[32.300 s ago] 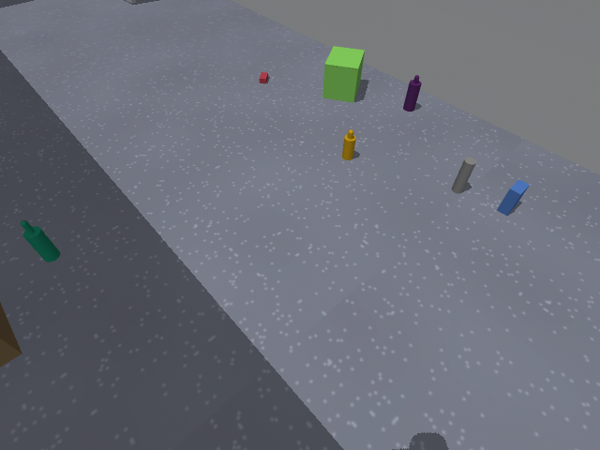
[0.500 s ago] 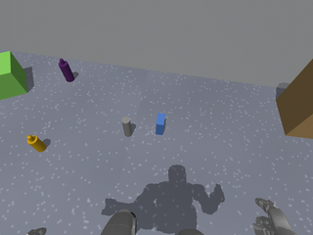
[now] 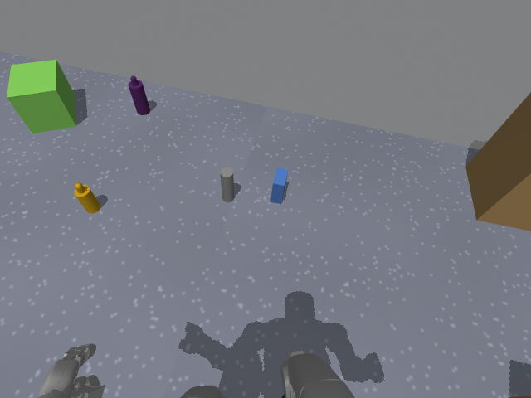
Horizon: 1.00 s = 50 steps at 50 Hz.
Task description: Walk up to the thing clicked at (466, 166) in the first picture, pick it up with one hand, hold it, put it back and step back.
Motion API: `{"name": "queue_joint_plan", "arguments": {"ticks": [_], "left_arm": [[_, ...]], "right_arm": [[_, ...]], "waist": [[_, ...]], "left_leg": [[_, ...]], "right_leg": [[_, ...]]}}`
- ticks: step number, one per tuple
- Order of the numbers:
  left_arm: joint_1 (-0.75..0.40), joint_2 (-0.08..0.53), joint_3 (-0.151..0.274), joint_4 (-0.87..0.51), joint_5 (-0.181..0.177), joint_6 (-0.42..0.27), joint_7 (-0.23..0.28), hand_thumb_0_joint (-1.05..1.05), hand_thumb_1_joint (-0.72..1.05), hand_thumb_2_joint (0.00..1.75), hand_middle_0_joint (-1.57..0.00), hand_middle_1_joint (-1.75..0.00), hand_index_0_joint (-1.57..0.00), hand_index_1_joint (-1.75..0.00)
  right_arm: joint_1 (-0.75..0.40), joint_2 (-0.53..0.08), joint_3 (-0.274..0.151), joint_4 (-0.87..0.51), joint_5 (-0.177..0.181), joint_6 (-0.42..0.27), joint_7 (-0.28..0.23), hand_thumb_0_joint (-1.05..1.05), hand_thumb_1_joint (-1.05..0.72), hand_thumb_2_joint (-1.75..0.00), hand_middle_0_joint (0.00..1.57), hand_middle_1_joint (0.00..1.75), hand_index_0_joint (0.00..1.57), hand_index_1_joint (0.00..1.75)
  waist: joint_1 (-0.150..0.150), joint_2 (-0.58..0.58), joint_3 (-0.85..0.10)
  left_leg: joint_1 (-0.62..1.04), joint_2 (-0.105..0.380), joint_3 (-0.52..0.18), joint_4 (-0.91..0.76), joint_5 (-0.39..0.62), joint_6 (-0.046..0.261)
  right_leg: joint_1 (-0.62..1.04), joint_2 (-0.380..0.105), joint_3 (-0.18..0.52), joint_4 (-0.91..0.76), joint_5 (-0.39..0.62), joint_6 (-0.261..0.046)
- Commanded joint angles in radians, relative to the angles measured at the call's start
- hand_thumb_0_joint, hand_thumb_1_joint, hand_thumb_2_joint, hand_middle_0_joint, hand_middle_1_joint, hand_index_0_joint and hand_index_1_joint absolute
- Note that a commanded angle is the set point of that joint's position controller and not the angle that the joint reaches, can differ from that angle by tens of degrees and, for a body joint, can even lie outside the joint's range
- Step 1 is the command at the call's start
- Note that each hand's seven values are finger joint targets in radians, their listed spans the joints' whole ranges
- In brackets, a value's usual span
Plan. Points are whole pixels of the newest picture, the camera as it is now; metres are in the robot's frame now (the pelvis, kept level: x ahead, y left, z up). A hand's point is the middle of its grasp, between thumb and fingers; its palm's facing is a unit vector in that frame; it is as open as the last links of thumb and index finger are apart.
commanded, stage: step back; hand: left
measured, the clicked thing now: (227, 185) +0.94 +0.11 -0.67
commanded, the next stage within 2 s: stand in 1.36 s
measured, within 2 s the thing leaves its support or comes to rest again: neither
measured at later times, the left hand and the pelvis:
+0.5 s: hand out of the picture -0.05 +0.25 -0.14, palm faces -0.02 -0.91 -0.42, open 7.4 cm; pelvis -0.12 -0.02 +0.00, yaw -2 degrees
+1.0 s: hand out of the picture -0.03 +0.21 -0.13, palm faces +0.01 -0.92 -0.39, open 7.4 cm; pelvis -0.10 -0.05 +0.01, yaw -1 degrees
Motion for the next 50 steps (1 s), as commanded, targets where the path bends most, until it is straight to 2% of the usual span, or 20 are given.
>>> {"name": "queue_joint_plan", "arguments": {"ticks": [1,6,10,12,13,14,17,21,24,25,27,28,29,35,38,40,41,42,45,50], "left_arm": [[0.093,0.204,0.063,-0.044,-0.011,-0.027,0.004,0.0,0.9,0.9,-0.2,-0.3,-0.2,-0.3],[0.067,0.167,0.042,-0.046,0.004,-0.07,-0.005,0.0,0.9,0.9,-0.2,-0.3,-0.2,-0.3],[0.199,0.161,0.044,0.064,0.01,-0.104,0.0,0.0,0.9,0.9,-0.2,-0.3,-0.2,-0.3],[0.207,0.269,0.073,0.075,0.036,-0.117,0.003,0.0,0.9,0.9,-0.2,-0.3,-0.2,-0.3],[0.126,0.355,0.091,0.039,0.031,-0.112,0.003,0.0,0.9,0.9,-0.2,-0.3,-0.2,-0.3],[0.025,0.383,0.089,0.016,0.034,-0.112,0.007,0.0,0.9,0.9,-0.2,-0.3,-0.2,-0.3],[-0.018,0.243,0.056,0.022,0.025,-0.128,0.009,0.0,0.9,0.9,-0.2,-0.3,-0.2,-0.3],[0.11,0.266,0.062,0.063,0.034,-0.135,-0.002,0.0,0.9,0.9,-0.2,-0.3,-0.2,-0.3],[0.073,0.264,0.059,0.055,0.022,-0.116,-0.011,0.0,0.9,0.9,-0.2,-0.3,-0.2,-0.3],[0.077,0.232,0.042,0.054,0.017,-0.112,-0.012,0.0,0.9,0.9,-0.2,-0.3,-0.2,-0.3],[0.106,0.111,0.005,0.043,-0.004,-0.111,-0.015,0.0,0.9,0.9,-0.2,-0.3,-0.2,-0.3],[0.038,0.211,0.035,0.055,0.001,-0.109,-0.004,0.0,0.9,0.9,-0.2,-0.3,-0.2,-0.3],[0.023,0.247,0.04,0.056,0.006,-0.114,-0.008,0.0,0.9,0.9,-0.2,-0.3,-0.2,-0.3],[0.087,0.185,0.045,0.095,0.0,-0.135,-0.032,0.0,0.9,0.9,-0.2,-0.3,-0.2,-0.3],[0.2,0.187,0.052,0.148,0.014,-0.151,-0.011,0.0,0.9,0.9,-0.2,-0.3,-0.2,-0.3],[0.222,0.314,0.084,0.134,0.032,-0.159,0.004,0.0,0.9,0.9,-0.2,-0.3,-0.2,-0.3],[0.131,0.343,0.088,0.104,0.029,-0.156,0.003,0.0,0.9,0.9,-0.2,-0.3,-0.2,-0.3],[0.083,0.332,0.085,0.087,0.025,-0.157,0.0,0.0,0.9,0.9,-0.2,-0.3,-0.2,-0.3],[0.063,0.241,0.053,0.094,0.005,-0.172,0.003,0.0,0.9,0.9,-0.2,-0.3,-0.2,-0.3],[0.055,0.243,0.045,0.103,0.006,-0.167,0.003,0.0,0.9,0.9,-0.2,-0.3,-0.2,-0.3]], "right_arm": [[-0.131,-0.269,-0.071,-0.129,0.004,-0.037,-0.033,0.0,-0.9,-0.9,0.2,0.3,0.2,0.3],[-0.02,-0.268,-0.084,-0.106,0.006,-0.028,-0.025,0.0,-0.9,-0.9,0.2,0.3,0.2,0.3],[-0.077,-0.292,-0.085,-0.106,0.013,0.002,-0.01,0.0,-0.9,-0.9,0.2,0.3,0.2,0.3],[-0.073,-0.2,-0.057,-0.129,0.022,0.001,-0.005,0.0,-0.9,-0.9,0.2,0.3,0.2,0.3],[-0.138,-0.206,-0.061,-0.146,0.02,0.0,-0.016,0.0,-0.9,-0.9,0.2,0.3,0.2,0.3],[-0.143,-0.26,-0.087,-0.116,0.022,-0.001,-0.018,0.0,-0.9,-0.9,0.2,0.3,0.2,0.3],[-0.095,-0.229,-0.071,-0.059,0.036,-0.019,-0.003,0.0,-0.9,-0.9,0.2,0.3,0.2,0.3],[-0.121,-0.205,-0.057,-0.062,0.02,-0.044,0.004,0.0,-0.9,-0.9,0.2,0.3,0.2,0.3],[-0.031,-0.191,-0.065,-0.016,0.016,-0.07,0.007,0.0,-0.9,-0.9,0.2,0.3,0.2,0.3],[0.0,-0.2,-0.077,0.004,0.015,-0.078,0.003,0.0,-0.9,-0.9,0.2,0.3,0.2,0.3],[0.021,-0.303,-0.105,0.007,-0.001,-0.092,-0.004,0.0,-0.9,-0.9,0.2,0.3,0.2,0.3],[0.027,-0.376,-0.117,0.005,0.007,-0.087,0.001,0.0,-0.9,-0.9,0.2,0.3,0.2,0.3],[-0.005,-0.375,-0.123,0.003,0.011,-0.085,0.004,0.0,-0.9,-0.9,0.2,0.3,0.2,0.3],[-0.028,-0.289,-0.093,0.005,0.008,-0.08,0.014,0.0,-0.9,-0.9,0.2,0.3,0.2,0.3],[-0.078,-0.213,-0.063,-0.017,0.027,-0.054,0.016,0.0,-0.9,-0.9,0.2,0.3,0.2,0.3],[-0.063,-0.12,-0.032,-0.046,0.03,-0.05,0.002,0.0,-0.9,-0.9,0.2,0.3,0.2,0.3],[-0.044,-0.208,-0.06,-0.019,0.02,-0.042,-0.01,0.0,-0.9,-0.9,0.2,0.3,0.2,0.3],[-0.013,-0.242,-0.069,-0.001,0.023,-0.047,-0.009,0.0,-0.9,-0.9,0.2,0.3,0.2,0.3],[0.028,-0.203,-0.056,0.045,0.029,-0.054,-0.001,0.0,-0.9,-0.9,0.2,0.3,0.2,0.3],[0.005,-0.174,-0.05,0.046,0.02,-0.046,0.007,0.0,-0.9,-0.9,0.2,0.3,0.2,0.3]], "waist": [[0.087,0.142,-0.167],[0.007,0.227,-0.228],[0.048,0.228,-0.281],[0.05,-0.048,-0.237],[0.088,-0.13,-0.185],[0.073,-0.161,-0.095],[0.025,-0.04,-0.06],[0.094,-0.15,-0.1],[0.048,-0.157,-0.159],[0.04,-0.112,-0.187],[0.036,0.193,-0.235],[0.002,0.16,-0.17],[0.008,0.144,-0.105],[0.029,0.193,-0.096],[0.106,0.127,-0.169],[0.126,-0.152,-0.169],[0.104,-0.054,-0.119],[0.082,-0.055,-0.08],[0.047,-0.029,-0.096],[0.054,-0.108,-0.124]], "left_leg": [[-0.032,0.247,-0.169,-0.222,0.441,0.179],[0.237,0.255,-0.17,-0.157,0.334,0.211],[0.093,0.2,-0.092,-0.043,0.175,0.139],[-0.269,0.054,-0.019,0.159,-0.109,0.032],[-0.229,0.008,-0.075,0.253,-0.246,-0.02],[-0.093,0.044,-0.14,0.357,-0.216,-0.032],[-0.151,-0.026,-0.094,0.342,-0.103,-0.023],[-0.179,-0.004,-0.022,0.105,-0.171,-0.033],[0.012,-0.011,0.065,-0.234,-0.082,-0.028],[0.117,-0.016,0.03,-0.302,0.019,-0.015],[0.35,0.275,-0.454,-0.376,-0.024,0.103],[0.17,0.364,-0.547,-0.394,-0.247,0.224],[0.061,0.382,-0.543,-0.418,-0.336,0.254],[-0.006,0.213,-0.239,-0.333,-0.13,0.143],[-0.149,0.121,-0.099,-0.094,-0.063,0.072],[-0.387,-0.074,-0.052,0.251,-0.259,-0.008],[-0.299,0.007,-0.118,0.318,-0.258,-0.013],[-0.272,0.037,-0.108,0.343,-0.241,-0.013],[-0.208,0.038,-0.119,0.283,-0.109,-0.018],[-0.093,0.038,0.001,0.095,-0.074,-0.027]], "right_leg": [[0.033,0.039,0.091,0.246,0.024,-0.004],[0.041,-0.051,0.0,-0.241,-0.018,0.033],[0.328,-0.022,-0.114,-0.723,0.193,-0.006],[0.457,-0.221,0.281,-0.723,0.113,-0.087],[0.174,-0.427,0.459,-0.792,-0.105,-0.222],[-0.063,-0.484,0.54,-0.839,-0.191,-0.27],[0.104,-0.281,0.169,-0.695,0.185,-0.17],[0.29,-0.261,0.183,-0.693,0.086,-0.15],[0.295,-0.277,0.132,-0.595,0.188,-0.148],[0.273,-0.244,0.089,-0.518,0.265,-0.111],[-0.052,-0.069,-0.076,-0.223,0.091,-0.014],[-0.031,-0.107,-0.054,-0.167,-0.076,-0.013],[0.009,-0.13,-0.035,-0.139,-0.065,-0.022],[0.197,-0.08,-0.123,-0.42,0.084,-0.015],[0.484,-0.046,-0.141,-0.636,0.23,-0.024],[0.52,-0.409,0.425,-0.865,-0.08,-0.134],[0.334,-0.503,0.488,-0.882,-0.204,-0.206],[0.289,-0.507,0.478,-0.866,-0.153,-0.254],[0.315,-0.331,0.154,-0.77,0.287,-0.143],[0.288,-0.309,0.025,-0.687,0.562,-0.141]]}}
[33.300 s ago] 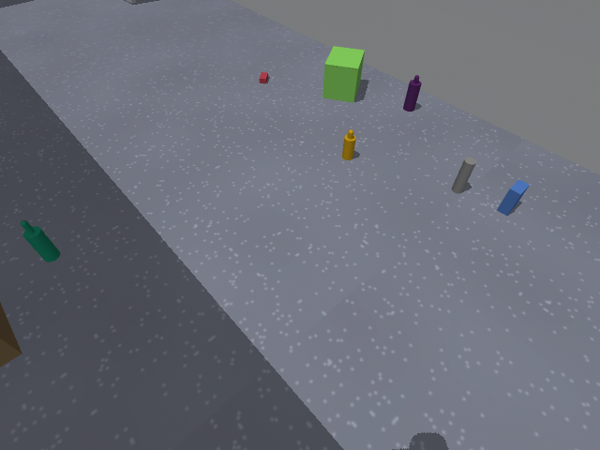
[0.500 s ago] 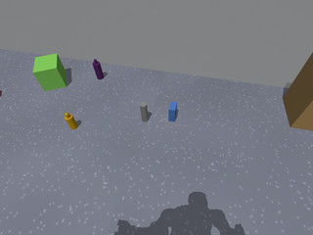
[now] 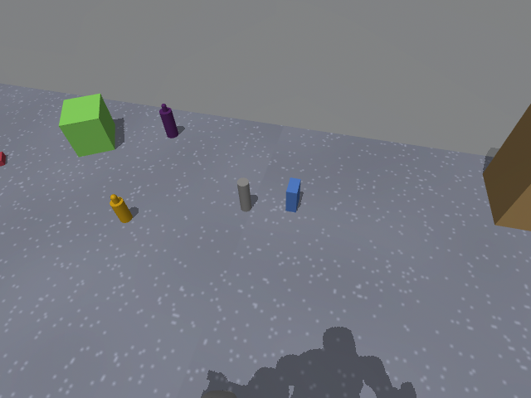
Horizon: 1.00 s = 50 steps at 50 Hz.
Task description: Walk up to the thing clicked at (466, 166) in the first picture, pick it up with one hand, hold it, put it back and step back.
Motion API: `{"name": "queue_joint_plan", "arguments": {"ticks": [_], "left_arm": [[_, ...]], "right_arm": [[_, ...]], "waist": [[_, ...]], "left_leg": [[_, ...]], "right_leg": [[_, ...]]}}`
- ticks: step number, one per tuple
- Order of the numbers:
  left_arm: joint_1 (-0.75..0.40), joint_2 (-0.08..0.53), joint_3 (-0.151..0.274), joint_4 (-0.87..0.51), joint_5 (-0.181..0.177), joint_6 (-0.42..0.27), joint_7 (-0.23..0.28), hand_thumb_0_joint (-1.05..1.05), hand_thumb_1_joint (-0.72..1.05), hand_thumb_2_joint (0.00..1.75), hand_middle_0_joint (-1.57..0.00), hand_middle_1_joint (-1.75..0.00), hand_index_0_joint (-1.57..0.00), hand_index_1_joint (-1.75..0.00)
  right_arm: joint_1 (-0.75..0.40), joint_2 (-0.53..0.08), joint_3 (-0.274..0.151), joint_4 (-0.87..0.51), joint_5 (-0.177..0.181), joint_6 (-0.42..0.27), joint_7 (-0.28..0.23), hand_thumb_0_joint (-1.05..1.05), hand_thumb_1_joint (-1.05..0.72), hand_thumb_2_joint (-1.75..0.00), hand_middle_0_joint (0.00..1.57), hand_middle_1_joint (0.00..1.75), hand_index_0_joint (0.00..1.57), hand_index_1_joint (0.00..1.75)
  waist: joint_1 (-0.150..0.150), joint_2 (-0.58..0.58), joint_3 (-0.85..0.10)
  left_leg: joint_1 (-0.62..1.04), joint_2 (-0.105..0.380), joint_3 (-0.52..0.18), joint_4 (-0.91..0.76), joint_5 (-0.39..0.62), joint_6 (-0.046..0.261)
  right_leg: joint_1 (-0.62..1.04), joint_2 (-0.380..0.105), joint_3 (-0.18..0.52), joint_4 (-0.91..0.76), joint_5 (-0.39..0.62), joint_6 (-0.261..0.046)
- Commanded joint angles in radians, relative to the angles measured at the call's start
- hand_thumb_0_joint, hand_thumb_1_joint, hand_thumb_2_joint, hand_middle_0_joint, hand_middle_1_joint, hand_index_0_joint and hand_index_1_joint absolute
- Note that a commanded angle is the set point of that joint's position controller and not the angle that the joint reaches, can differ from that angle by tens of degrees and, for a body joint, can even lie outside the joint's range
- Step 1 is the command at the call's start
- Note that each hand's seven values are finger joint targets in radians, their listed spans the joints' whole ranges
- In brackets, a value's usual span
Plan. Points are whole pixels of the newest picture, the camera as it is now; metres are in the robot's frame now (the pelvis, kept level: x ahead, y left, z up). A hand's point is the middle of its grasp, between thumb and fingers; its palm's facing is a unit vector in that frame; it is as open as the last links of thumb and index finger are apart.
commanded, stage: step back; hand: left
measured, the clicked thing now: (244, 195) +1.04 +0.17 -0.68
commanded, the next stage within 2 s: stand in 0.36 s
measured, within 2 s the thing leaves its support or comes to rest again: neither
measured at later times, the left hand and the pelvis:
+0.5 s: hand out of the picture +0.10 +0.28 -0.15, palm faces +0.00 -0.94 -0.35, open 7.4 cm; pelvis +0.02 +0.02 +0.01, yaw +0 degrees
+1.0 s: hand out of the picture +0.10 +0.27 -0.14, palm faces -0.04 -0.94 -0.34, open 7.4 cm; pelvis +0.02 +0.02 +0.01, yaw +0 degrees
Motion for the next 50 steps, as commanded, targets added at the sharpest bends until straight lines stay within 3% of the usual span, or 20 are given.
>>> {"name": "queue_joint_plan", "arguments": {"ticks": [1,3,5,6,7,8,9,11,14,16,17,18,19,20,24,31,36,40,45,50], "left_arm": [[-0.06,0.285,0.063,-0.075,-0.009,-0.022,0.023,0.0,0.9,0.9,-0.2,-0.3,-0.2,-0.3],[-0.067,0.289,0.058,-0.074,-0.019,-0.011,0.025,0.0,0.9,0.9,-0.2,-0.3,-0.2,-0.3],[-0.084,0.268,0.049,-0.087,-0.028,0.003,0.026,0.0,0.9,0.9,-0.2,-0.3,-0.2,-0.3],[-0.068,0.236,0.036,-0.097,-0.032,0.007,0.025,0.0,0.9,0.9,-0.2,-0.3,-0.2,-0.3],[-0.058,0.205,0.026,-0.093,-0.043,0.015,0.026,0.0,0.9,0.9,-0.2,-0.3,-0.2,-0.3],[-0.039,0.215,0.027,-0.062,-0.052,0.028,0.03,0.0,0.9,0.9,-0.2,-0.3,-0.2,-0.3],[-0.055,0.224,0.027,-0.045,-0.046,0.03,0.031,0.0,0.9,0.9,-0.2,-0.3,-0.2,-0.3],[-0.055,0.219,0.025,-0.027,-0.037,0.026,0.024,0.0,0.9,0.9,-0.2,-0.3,-0.2,-0.3],[-0.017,0.243,0.03,0.01,-0.031,0.01,0.028,0.0,0.9,0.9,-0.2,-0.3,-0.2,-0.3],[-0.052,0.276,0.034,0.018,-0.028,0.002,0.029,0.0,0.9,0.9,-0.2,-0.3,-0.2,-0.3],[-0.092,0.286,0.031,0.014,-0.026,0.0,0.026,0.0,0.9,0.9,-0.2,-0.3,-0.2,-0.3],[-0.117,0.235,0.0,0.038,-0.03,0.004,0.016,0.0,0.9,0.9,-0.2,-0.3,-0.2,-0.3],[-0.132,0.218,-0.004,0.038,-0.031,0.008,0.012,0.0,0.9,0.9,-0.2,-0.3,-0.2,-0.3],[-0.121,0.207,-0.01,0.046,-0.032,0.006,0.013,0.0,0.9,0.9,-0.2,-0.3,-0.2,-0.3],[-0.141,0.233,-0.012,0.076,-0.031,0.001,0.013,0.0,0.9,0.9,-0.2,-0.3,-0.2,-0.3],[-0.144,0.23,-0.015,0.106,-0.032,-0.006,0.012,0.0,0.9,0.9,-0.2,-0.3,-0.2,-0.3],[-0.156,0.233,-0.012,0.113,-0.03,0.001,0.012,0.0,0.9,0.9,-0.2,-0.3,-0.2,-0.3],[-0.156,0.234,-0.012,0.116,-0.027,-0.001,0.011,0.0,0.9,0.9,-0.2,-0.3,-0.2,-0.3],[-0.156,0.226,-0.015,0.124,-0.027,0.006,0.01,0.0,0.9,0.9,-0.2,-0.3,-0.2,-0.3],[-0.155,0.232,-0.013,0.126,-0.029,0.006,0.01,0.0,0.9,0.9,-0.2,-0.3,-0.2,-0.3]], "right_arm": [[-0.009,-0.117,-0.026,-0.055,0.001,-0.019,-0.006,0.0,-0.9,-0.9,0.2,0.3,0.2,0.3],[-0.007,-0.113,-0.026,-0.049,0.003,-0.025,-0.012,0.0,-0.9,-0.9,0.2,0.3,0.2,0.3],[0.026,-0.126,-0.034,-0.027,0.0,-0.033,-0.019,0.0,-0.9,-0.9,0.2,0.3,0.2,0.3],[0.021,-0.184,-0.051,-0.029,-0.005,-0.038,-0.025,0.0,-0.9,-0.9,0.2,0.3,0.2,0.3],[-0.03,-0.211,-0.052,-0.045,-0.006,-0.043,-0.028,0.0,-0.9,-0.9,0.2,0.3,0.2,0.3],[-0.091,-0.236,-0.046,-0.058,0.006,-0.04,-0.026,0.0,-0.9,-0.9,0.2,0.3,0.2,0.3],[-0.122,-0.232,-0.045,-0.057,0.007,-0.035,-0.024,0.0,-0.9,-0.9,0.2,0.3,0.2,0.3],[-0.157,-0.203,-0.033,-0.048,-0.004,-0.027,-0.024,0.0,-0.9,-0.9,0.2,0.3,0.2,0.3],[-0.201,-0.167,-0.018,-0.044,0.01,-0.026,-0.022,0.0,-0.9,-0.9,0.2,0.3,0.2,0.3],[-0.189,-0.137,-0.01,-0.03,0.017,-0.022,-0.019,0.0,-0.9,-0.9,0.2,0.3,0.2,0.3],[-0.182,-0.13,-0.009,-0.015,0.016,-0.019,-0.018,0.0,-0.9,-0.9,0.2,0.3,0.2,0.3],[-0.155,-0.145,-0.001,0.002,0.027,-0.028,-0.011,0.0,-0.9,-0.9,0.2,0.3,0.2,0.3],[-0.17,-0.158,-0.002,0.014,0.021,-0.036,-0.009,0.0,-0.9,-0.9,0.2,0.3,0.2,0.3],[-0.196,-0.168,-0.004,0.017,0.019,-0.042,-0.006,0.0,-0.9,-0.9,0.2,0.3,0.2,0.3],[-0.194,-0.14,0.007,0.038,0.022,-0.039,-0.003,0.0,-0.9,-0.9,0.2,0.3,0.2,0.3],[-0.218,-0.137,0.012,0.066,0.021,-0.048,0.0,0.0,-0.9,-0.9,0.2,0.3,0.2,0.3],[-0.225,-0.139,0.013,0.082,0.018,-0.049,-0.003,0.0,-0.9,-0.9,0.2,0.3,0.2,0.3],[-0.211,-0.14,0.013,0.093,0.018,-0.051,-0.004,0.0,-0.9,-0.9,0.2,0.3,0.2,0.3],[-0.203,-0.15,0.014,0.103,0.018,-0.045,-0.005,0.0,-0.9,-0.9,0.2,0.3,0.2,0.3],[-0.185,-0.145,0.018,0.11,0.018,-0.047,-0.005,0.0,-0.9,-0.9,0.2,0.3,0.2,0.3]], "waist": [[0.002,-0.205,-0.045],[-0.01,-0.207,-0.087],[-0.039,-0.148,-0.138],[-0.032,-0.022,-0.18],[-0.01,0.064,-0.189],[0.004,0.086,-0.186],[0.0,0.112,-0.152],[0.008,0.121,-0.135],[0.023,0.079,-0.143],[-0.004,0.012,-0.146],[-0.02,-0.026,-0.138],[-0.048,-0.012,-0.125],[-0.037,-0.004,-0.121],[-0.02,-0.007,-0.135],[-0.04,-0.071,-0.098],[-0.026,-0.042,-0.115],[-0.017,-0.029,-0.108],[-0.02,-0.039,-0.127],[-0.024,-0.028,-0.086],[-0.029,-0.036,-0.094]], "left_leg": [[0.034,0.016,0.075,-0.14,0.046,0.001],[0.1,0.01,0.12,-0.245,0.127,0.006],[0.195,0.017,0.094,-0.399,0.371,0.029],[0.266,0.125,-0.042,-0.394,0.559,0.067],[0.283,0.238,-0.185,-0.423,0.605,0.131],[0.209,0.302,-0.216,-0.411,0.539,0.225],[0.122,0.309,-0.222,-0.427,0.48,0.236],[0.121,0.246,-0.121,-0.435,0.377,0.174],[0.112,0.174,-0.043,-0.346,0.462,0.083],[0.133,0.124,-0.007,-0.33,0.391,0.048],[0.192,0.122,0.001,-0.345,0.344,0.045],[0.249,0.123,-0.03,-0.403,0.337,0.043],[0.244,0.152,-0.051,-0.436,0.357,0.05],[0.24,0.159,-0.056,-0.429,0.403,0.053],[0.274,0.135,-0.019,-0.462,0.386,0.036],[0.297,0.139,-0.01,-0.515,0.426,0.024],[0.281,0.137,-0.004,-0.55,0.381,0.013],[0.296,0.142,0.001,-0.548,0.412,0.011],[0.256,0.138,-0.005,-0.578,0.297,0.011],[0.269,0.137,-0.002,-0.575,0.33,0.009]], "right_leg": [[0.024,-0.229,0.165,-0.136,0.457,-0.114],[0.043,-0.229,0.14,-0.043,0.617,-0.106],[0.047,-0.189,0.11,0.076,0.583,-0.052],[-0.014,-0.132,0.083,0.159,0.455,-0.01],[-0.079,-0.043,0.05,0.213,0.219,0.021],[-0.036,-0.006,0.035,0.194,-0.049,0.021],[0.013,-0.014,0.048,0.181,-0.18,0.012],[0.014,-0.017,0.054,0.084,-0.158,0.001],[0.098,-0.066,0.102,-0.033,0.192,-0.001],[0.067,-0.129,0.199,-0.081,0.238,-0.03],[0.009,-0.145,0.217,-0.102,0.21,-0.037],[-0.021,-0.13,0.193,-0.143,0.158,-0.018],[0.008,-0.091,0.143,-0.133,0.15,0.001],[0.051,-0.096,0.137,-0.149,0.189,0.007],[0.039,-0.115,0.152,-0.222,0.206,0.013],[0.099,-0.125,0.14,-0.27,0.238,0.023],[0.106,-0.124,0.136,-0.282,0.189,0.019],[0.12,-0.128,0.134,-0.285,0.215,0.019],[0.093,-0.12,0.134,-0.303,0.129,0.022],[0.092,-0.122,0.137,-0.3,0.155,0.022]]}}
